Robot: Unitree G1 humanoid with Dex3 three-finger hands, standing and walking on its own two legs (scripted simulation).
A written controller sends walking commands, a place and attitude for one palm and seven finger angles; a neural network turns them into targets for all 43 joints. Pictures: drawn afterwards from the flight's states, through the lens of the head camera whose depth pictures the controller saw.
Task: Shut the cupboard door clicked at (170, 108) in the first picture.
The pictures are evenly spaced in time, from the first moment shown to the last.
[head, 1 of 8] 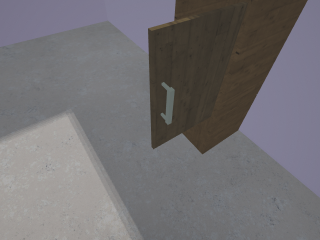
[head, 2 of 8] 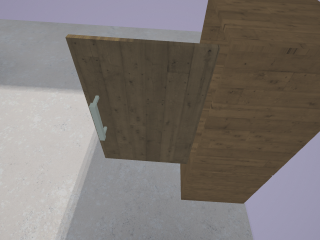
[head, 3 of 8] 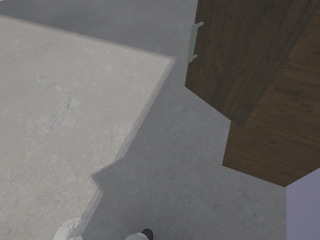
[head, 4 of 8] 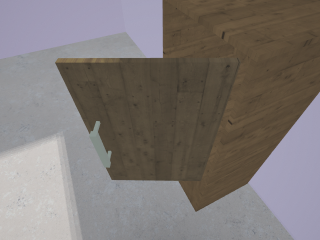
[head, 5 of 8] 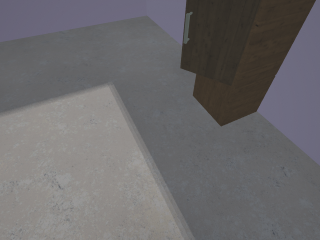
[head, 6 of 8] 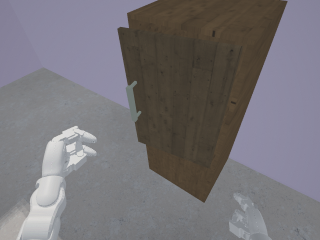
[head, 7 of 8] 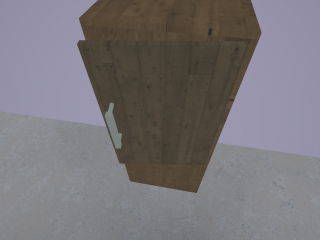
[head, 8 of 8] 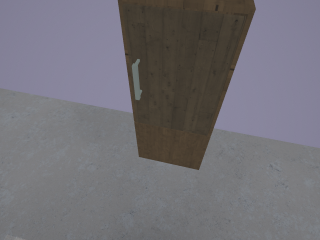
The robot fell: no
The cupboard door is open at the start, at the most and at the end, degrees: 89 89 0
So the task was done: yes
